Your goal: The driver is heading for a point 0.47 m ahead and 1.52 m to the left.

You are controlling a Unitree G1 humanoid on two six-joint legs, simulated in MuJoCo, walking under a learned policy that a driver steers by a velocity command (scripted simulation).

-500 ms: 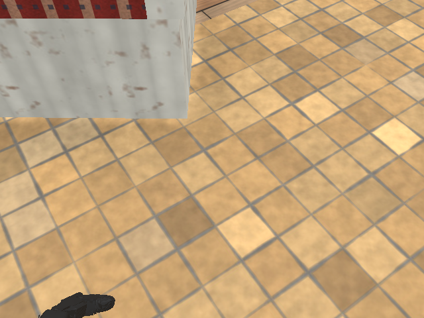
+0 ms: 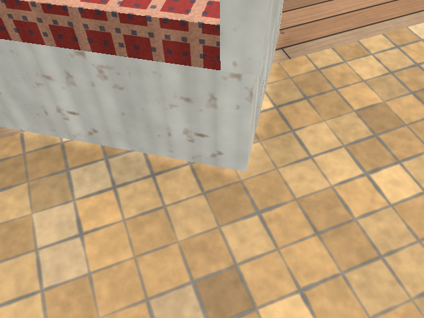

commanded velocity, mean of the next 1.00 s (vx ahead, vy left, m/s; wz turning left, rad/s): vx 0.06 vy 0.00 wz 0.56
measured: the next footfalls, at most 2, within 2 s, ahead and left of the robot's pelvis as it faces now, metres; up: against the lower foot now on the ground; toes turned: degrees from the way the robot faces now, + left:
left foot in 0.04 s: +0.18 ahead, +0.06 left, +0.00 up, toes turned +4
right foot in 0.60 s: +0.20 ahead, -0.12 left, +0.00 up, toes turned +27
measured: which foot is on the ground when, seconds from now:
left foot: up 0.00-0.02, down 0.04-0.62, up 0.64-1.00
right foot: down 0.00-0.02, up 0.04-0.58, down 0.60-1.00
